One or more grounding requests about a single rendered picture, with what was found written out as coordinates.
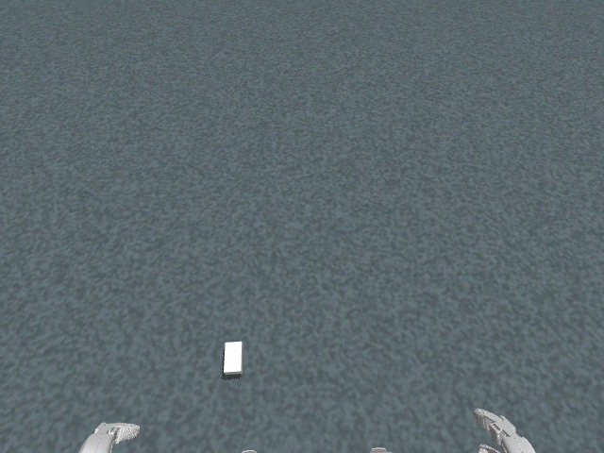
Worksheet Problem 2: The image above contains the left robot hand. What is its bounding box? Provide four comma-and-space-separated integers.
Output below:
78, 423, 140, 453

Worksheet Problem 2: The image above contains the small box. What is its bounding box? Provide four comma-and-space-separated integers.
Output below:
224, 342, 243, 375

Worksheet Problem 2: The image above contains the right robot hand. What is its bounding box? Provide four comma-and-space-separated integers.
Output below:
474, 409, 536, 453

